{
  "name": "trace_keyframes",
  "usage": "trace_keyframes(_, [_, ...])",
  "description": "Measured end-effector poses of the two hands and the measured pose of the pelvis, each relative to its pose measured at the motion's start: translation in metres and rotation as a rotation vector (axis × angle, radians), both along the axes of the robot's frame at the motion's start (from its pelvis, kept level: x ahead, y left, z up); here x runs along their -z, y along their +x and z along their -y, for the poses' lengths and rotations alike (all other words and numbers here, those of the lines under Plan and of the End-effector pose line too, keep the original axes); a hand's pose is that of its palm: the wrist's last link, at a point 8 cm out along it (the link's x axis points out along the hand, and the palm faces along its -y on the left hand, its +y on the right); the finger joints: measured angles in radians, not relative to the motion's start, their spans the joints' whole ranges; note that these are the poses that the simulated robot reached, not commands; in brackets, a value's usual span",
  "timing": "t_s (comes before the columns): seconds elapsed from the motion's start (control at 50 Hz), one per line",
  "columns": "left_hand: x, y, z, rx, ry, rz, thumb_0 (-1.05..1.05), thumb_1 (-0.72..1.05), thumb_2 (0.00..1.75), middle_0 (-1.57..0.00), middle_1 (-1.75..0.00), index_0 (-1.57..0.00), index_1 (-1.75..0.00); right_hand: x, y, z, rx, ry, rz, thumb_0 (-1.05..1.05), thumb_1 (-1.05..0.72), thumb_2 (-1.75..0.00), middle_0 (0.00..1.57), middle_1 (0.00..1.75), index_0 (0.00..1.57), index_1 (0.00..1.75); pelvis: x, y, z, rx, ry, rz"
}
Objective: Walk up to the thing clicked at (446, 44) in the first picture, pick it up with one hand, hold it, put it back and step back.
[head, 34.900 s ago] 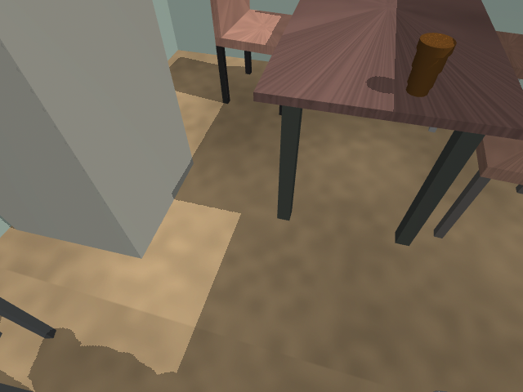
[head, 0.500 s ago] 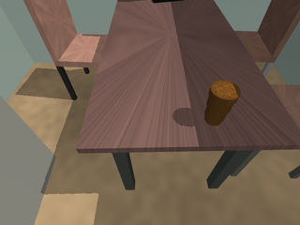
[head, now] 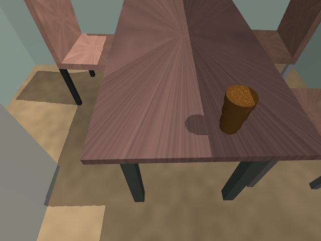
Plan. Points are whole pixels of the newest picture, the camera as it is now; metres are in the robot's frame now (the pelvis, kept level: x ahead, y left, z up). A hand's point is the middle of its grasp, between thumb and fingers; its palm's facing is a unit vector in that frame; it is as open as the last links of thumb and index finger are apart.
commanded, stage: stand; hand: right
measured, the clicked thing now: (234, 112) +0.45 -0.21 +0.03
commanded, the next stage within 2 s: step back in 0.18 s
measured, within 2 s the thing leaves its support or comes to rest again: neither
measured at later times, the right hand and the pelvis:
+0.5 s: hand out of the picture +0.03 -0.26 -0.17, palm faces -0.01 +0.90 -0.44, open 7.4 cm; pelvis -0.05 +0.04 -0.03, yaw +0 degrees
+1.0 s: hand out of the picture -0.04 -0.24 -0.18, palm faces +0.07 +0.93 -0.36, open 7.4 cm; pelvis -0.13 +0.02 -0.02, yaw -5 degrees
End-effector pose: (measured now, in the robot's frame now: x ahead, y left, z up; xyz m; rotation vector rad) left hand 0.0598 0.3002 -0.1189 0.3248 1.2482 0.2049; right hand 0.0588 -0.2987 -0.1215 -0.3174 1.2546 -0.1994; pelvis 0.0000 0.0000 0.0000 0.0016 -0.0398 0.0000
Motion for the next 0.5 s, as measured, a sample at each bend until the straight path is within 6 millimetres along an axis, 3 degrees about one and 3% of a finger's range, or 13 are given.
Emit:
trace_keyframes(0.2, [0.0, 0.009, 0.001, -0.003, -0.002, 0.018, 0.0, 0.91, 0.9, -0.2, -0.3, -0.2, -0.3, -0.001, 0.007, 0.002, 0.004, -0.002, 0.012, 0.01, -0.91, -0.9, 0.21, 0.3, 0.2, 0.3, 0.001, 0.003, 0.0, 0.001, -0.002, -0.003])
trace_keyframes(0.34, [0.004, 0.011, -0.013, -0.016, 0.024, 0.042, 0.0, 0.9, 0.9, -0.2, -0.3, -0.2, -0.3, 0.003, 0.007, 0.011, 0.009, -0.031, 0.02, 0.0, -0.91, -0.9, 0.21, 0.3, 0.2, 0.3, 0.01, -0.021, -0.003, -0.003, -0.015, -0.008])
trace_keyframes(0.42, [0.011, 0.012, -0.027, 0.015, 0.032, 0.05, 0.0, 0.9, 0.9, -0.2, -0.3, -0.2, -0.3, 0.004, -0.006, 0.01, 0.01, -0.066, 0.01, 0.0, -0.91, -0.9, 0.21, 0.3, 0.2, 0.3, 0.017, -0.035, -0.017, 0.0, -0.012, -0.013])
trace_keyframes(0.5, [0.025, 0.021, -0.045, 0.042, 0.023, 0.083, 0.0, 0.9, 0.9, -0.2, -0.3, -0.2, -0.3, 0.004, -0.033, -0.001, 0.017, -0.105, -0.013, 0.0, -0.91, -0.9, 0.21, 0.3, 0.2, 0.3, 0.028, -0.047, -0.035, -0.008, -0.021, -0.033])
